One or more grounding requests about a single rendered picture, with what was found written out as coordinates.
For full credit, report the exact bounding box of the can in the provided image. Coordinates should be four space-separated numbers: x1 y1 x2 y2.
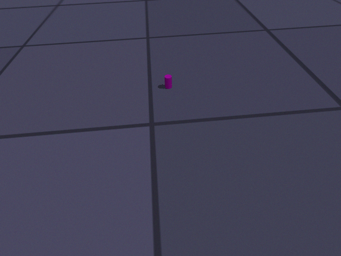
165 75 172 89

